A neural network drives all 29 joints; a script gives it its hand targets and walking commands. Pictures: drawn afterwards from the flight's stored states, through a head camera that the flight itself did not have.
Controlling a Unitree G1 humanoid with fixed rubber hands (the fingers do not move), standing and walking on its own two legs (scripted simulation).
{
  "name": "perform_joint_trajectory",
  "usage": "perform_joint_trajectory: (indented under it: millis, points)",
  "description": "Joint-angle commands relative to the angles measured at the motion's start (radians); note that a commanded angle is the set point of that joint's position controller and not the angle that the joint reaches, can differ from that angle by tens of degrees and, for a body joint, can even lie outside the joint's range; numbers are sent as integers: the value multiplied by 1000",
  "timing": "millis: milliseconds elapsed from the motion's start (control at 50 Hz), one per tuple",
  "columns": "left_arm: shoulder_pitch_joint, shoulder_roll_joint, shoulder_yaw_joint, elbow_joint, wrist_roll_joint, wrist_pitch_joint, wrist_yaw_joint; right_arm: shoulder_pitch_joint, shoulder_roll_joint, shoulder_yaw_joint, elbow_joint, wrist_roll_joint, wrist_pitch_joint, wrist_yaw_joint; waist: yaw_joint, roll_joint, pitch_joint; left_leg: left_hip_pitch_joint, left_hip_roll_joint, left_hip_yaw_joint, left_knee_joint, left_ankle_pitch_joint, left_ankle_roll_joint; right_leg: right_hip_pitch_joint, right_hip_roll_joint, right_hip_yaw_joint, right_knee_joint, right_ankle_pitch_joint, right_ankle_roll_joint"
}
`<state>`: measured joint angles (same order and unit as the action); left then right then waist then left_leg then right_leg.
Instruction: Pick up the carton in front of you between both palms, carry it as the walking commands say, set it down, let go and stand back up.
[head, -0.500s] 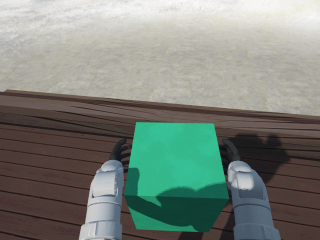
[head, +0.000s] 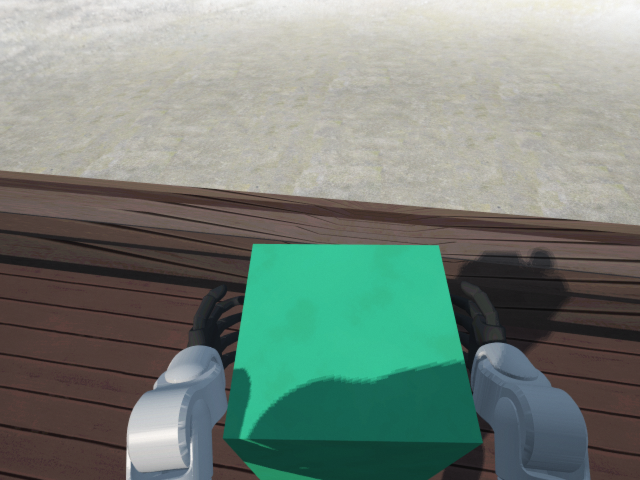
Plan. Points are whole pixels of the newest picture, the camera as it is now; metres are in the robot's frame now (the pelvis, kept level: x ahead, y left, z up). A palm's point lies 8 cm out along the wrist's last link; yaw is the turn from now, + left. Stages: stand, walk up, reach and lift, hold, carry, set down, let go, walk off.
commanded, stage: carry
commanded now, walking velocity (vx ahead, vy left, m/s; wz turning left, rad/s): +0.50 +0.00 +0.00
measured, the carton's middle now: (343, 372) +0.25 +0.01 +0.02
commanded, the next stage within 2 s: none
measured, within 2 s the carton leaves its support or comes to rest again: neither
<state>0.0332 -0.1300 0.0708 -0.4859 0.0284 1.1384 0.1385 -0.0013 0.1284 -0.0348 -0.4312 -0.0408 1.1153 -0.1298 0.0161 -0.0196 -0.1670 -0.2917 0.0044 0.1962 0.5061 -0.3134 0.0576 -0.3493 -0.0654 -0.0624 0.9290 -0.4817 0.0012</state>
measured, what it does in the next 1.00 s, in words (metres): walks ahead: right foot, then left foot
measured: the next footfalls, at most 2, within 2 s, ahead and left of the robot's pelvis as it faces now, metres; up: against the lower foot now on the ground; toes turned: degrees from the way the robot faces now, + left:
right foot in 0.26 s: +0.33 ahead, -0.13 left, +0.00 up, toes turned -10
left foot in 0.78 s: +0.64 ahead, +0.06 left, +0.00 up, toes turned +9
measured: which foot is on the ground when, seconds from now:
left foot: down 0.00-0.28, up 0.30-0.76, down 0.78-1.00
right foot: up 0.00-0.24, down 0.26-0.82, up 0.84-1.00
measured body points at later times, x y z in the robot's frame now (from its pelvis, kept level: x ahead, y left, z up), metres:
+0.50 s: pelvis +0.29 -0.06 +0.01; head +0.28 -0.07 +0.46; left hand +0.51 +0.12 +0.08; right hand +0.55 -0.18 +0.08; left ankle +0.27 +0.08 -0.66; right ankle +0.29 -0.12 -0.73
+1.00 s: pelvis +0.58 +0.01 +0.00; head +0.64 +0.02 +0.44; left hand +0.94 +0.16 +0.05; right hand +0.93 -0.15 +0.05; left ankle +0.61 +0.06 -0.73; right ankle +0.55 -0.14 -0.63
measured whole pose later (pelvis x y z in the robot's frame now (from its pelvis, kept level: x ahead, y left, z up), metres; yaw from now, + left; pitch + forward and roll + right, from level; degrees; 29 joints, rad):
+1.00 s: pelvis +0.58 +0.01 +0.00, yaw +1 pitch +5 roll -2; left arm -0.45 -0.16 0.30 -0.03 0.05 0.94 0.20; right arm -0.43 0.14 -0.28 -0.01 -0.01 0.91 -0.16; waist -0.05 0.00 0.05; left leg -0.41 -0.01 0.16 0.59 -0.27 0.12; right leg -0.63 -0.04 -0.01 1.27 -0.37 -0.06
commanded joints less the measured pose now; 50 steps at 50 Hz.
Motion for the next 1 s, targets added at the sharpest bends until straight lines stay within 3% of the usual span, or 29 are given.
perform_joint_trajectory:
  millis: [0, 40, 80, 160, 200, 220, 240, 260, 280, 300, 320, 340, 360, 380, 420, 500, 660, 700, 720, 740, 760, 780, 800, 820, 840, 860, 880, 920, 980]
  points:
    - [-425, -738, -591, -133, -247, -2, -50, -348, 756, 506, -167, 198, 12, 7, -37, 71, -115, 528, 381, -519, -240, 356, 159, -516, -57, 31, 145, 16, -15]
    - [-368, -716, -548, -115, -215, -13, -15, -350, 721, 507, -194, 208, 6, -12, -34, 79, -89, 441, 315, -360, -291, 341, 106, -423, -33, -23, -14, 110, 3]
    - [-309, -682, -508, -97, -174, -24, 23, -326, 675, 504, -196, 220, 0, -27, -31, 117, -69, 390, 278, -267, -302, 354, 86, -352, -8, -67, -142, 176, 14]
    - [-269, -633, -486, -104, -150, -37, 62, -272, 618, 498, -187, 221, -8, -46, -26, 185, -8, 271, 246, -129, -290, 421, 37, -168, 24, -156, -353, 350, -2]
    - [-257, -612, -492, -117, -157, -38, 62, -258, 604, 502, -195, 220, -8, -48, -12, 195, -22, 203, 237, -62, -192, 511, 8, 19, 52, -203, -392, 391, -16]
    - [-251, -605, -496, -117, -161, -37, 60, -251, 598, 505, -200, 217, -5, -47, -2, 174, -45, 161, 208, -7, -80, 567, -14, 144, 86, -239, -417, 359, -19]
    - [-246, -598, -501, -121, -167, -35, 56, -237, 585, 505, -200, 216, -2, -46, 5, 137, -89, 98, 170, 37, 75, 546, -39, 298, 82, -239, -434, 303, -21]
    - [-238, -590, -507, -129, -172, -32, 54, -244, 564, 505, -214, 216, 2, -45, 26, 31, -127, -45, 125, 32, 313, 372, -69, 422, -81, 31, -521, 106, -57]
    - [-245, -578, -516, -133, -182, -32, 51, -238, 565, 519, -232, 225, 7, -41, 22, -240, -178, -283, 1, -12, 614, 17, -107, 548, -348, 547, -698, -33, -184]
    - [-242, -601, -530, -138, -197, -28, 43, -234, 577, 532, -229, 228, 9, -36, 15, -209, -154, -368, 21, -157, 765, -149, -70, 517, -375, 617, -758, 105, -227]
    - [-259, -631, -552, -161, -210, -30, 30, -231, 612, 542, -223, 229, 8, -26, 12, -144, -147, -387, 70, -190, 826, -126, -40, 468, -355, 511, -724, 230, -222]
    - [-275, -665, -576, -177, -215, -36, 15, -222, 647, 543, -218, 223, 2, -13, 5, -48, -151, -378, 105, -202, 811, -86, -27, 422, -335, 419, -702, 296, -201]
    - [-317, -686, -594, -175, -216, -43, 1, -242, 670, 541, -196, 209, -7, -1, -1, 3, -136, -362, 131, -208, 748, -33, -25, 362, -305, 333, -710, 306, -170]
    - [-355, -703, -608, -162, -218, -50, -10, -262, 687, 539, -178, 194, -16, 6, -2, -6, -131, -329, 131, -201, 696, 5, -25, 310, -270, 258, -717, 281, -141]
    - [-395, -692, -619, -126, -223, -64, -33, -288, 688, 533, -136, 164, -35, 9, -1, -60, -123, -315, 110, -158, 615, 42, -25, 263, -229, 155, -727, 224, -128]
    - [-457, -615, -579, -39, -216, -88, -33, -363, 639, 493, -57, 120, -60, -20, 19, -106, -57, -400, 103, -108, 410, 147, -39, 273, -212, 83, -762, 210, -158]
    - [-687, -568, -452, 185, -154, -113, 53, -637, 573, 380, 135, 112, -84, -80, 52, -102, 25, -393, 59, -41, 178, 235, 4, 338, -174, 0, -655, 491, -177]
    - [-753, -581, -440, 237, -143, -123, 64, -685, 575, 355, 196, 105, -94, -83, 34, -113, 19, -317, 31, -20, 135, 213, 27, 349, -166, -26, -584, 634, -158]
    - [-791, -590, -437, 261, -141, -128, 66, -707, 580, 343, 225, 103, -100, -82, 8, -121, -18, -227, 1, 4, 126, 191, 41, 348, -161, -51, -502, 790, -142]
    - [-831, -599, -437, 278, -141, -132, 69, -728, 585, 330, 255, 101, -107, -81, -39, -99, -85, -68, -38, 43, 86, 182, 44, 325, -135, -107, -353, 896, -113]
    - [-871, -610, -436, 290, -136, -137, 71, -732, 586, 316, 293, 99, -114, -82, -92, -12, -181, 147, -62, 49, 38, 150, 29, 260, -80, -150, -118, 833, -78]
    - [-907, -621, -424, 308, -123, -140, 75, -748, 592, 309, 319, 99, -117, -82, -115, 125, -245, 327, 127, -259, 18, 45, 32, 68, -37, -119, 167, 558, -44]
    - [-888, -651, -404, 336, -115, -143, 77, -803, 583, 313, 320, 102, -129, -86, -73, 406, -321, 508, 359, -812, -175, 60, 162, -244, 153, -28, 399, 17, -9]
    - [-950, -661, -377, 356, -105, -155, 83, -859, 636, 336, 322, 138, -137, -80, -64, 319, -321, 520, 372, -799, -177, 95, 199, -323, 100, 93, 515, -6, -41]
    - [-976, -697, -359, 374, -103, -165, 84, -921, 694, 367, 308, 167, -153, -68, -69, 224, -306, 480, 340, -708, -131, 217, 200, -360, 69, 104, 544, 23, -61]
    - [-1004, -727, -360, 385, -99, -178, 81, -972, 743, 386, 311, 190, -168, -53, -64, 119, -286, 430, 321, -608, -89, 342, 177, -367, 36, 99, 525, 54, -65]
    - [-1010, -756, -362, 405, -88, -190, 75, -1018, 782, 413, 299, 210, -186, -39, -63, 84, -278, 384, 292, -532, -64, 416, 170, -373, 17, 95, 477, 80, -67]
    - [-1014, -781, -363, 424, -74, -217, 66, -1060, 823, 439, 297, 230, -213, -22, -55, 92, -297, 360, 272, -448, -56, 459, 149, -356, 8, 83, 396, 103, -62]
    - [-983, -777, -370, 436, -61, -248, 61, -1031, 823, 445, 306, 229, -240, -19, -57, 107, -305, 392, 249, -363, -27, 626, 149, -393, 15, 47, 293, 144, -56]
